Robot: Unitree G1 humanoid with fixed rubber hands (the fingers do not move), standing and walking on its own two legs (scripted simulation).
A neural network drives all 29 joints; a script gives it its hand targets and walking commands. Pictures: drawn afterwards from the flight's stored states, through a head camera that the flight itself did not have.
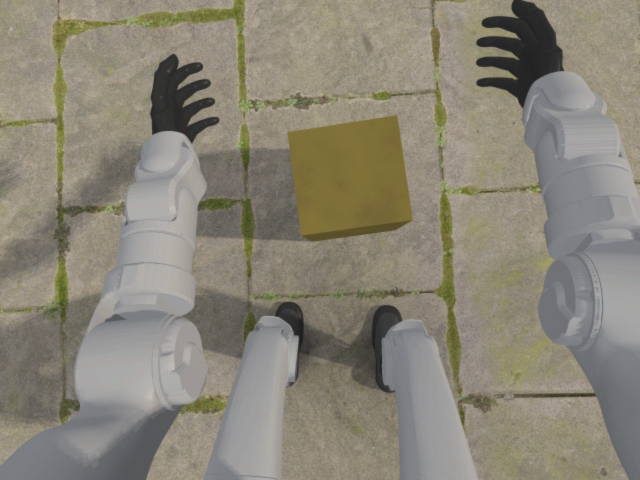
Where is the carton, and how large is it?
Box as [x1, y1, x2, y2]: [287, 115, 412, 241]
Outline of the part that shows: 396,115 287,132 301,235 313,241 393,230 412,219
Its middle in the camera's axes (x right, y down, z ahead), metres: +0.07 -0.12 +0.86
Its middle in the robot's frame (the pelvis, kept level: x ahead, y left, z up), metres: +0.50 +0.00 -0.52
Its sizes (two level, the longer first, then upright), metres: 0.210 0.200 0.250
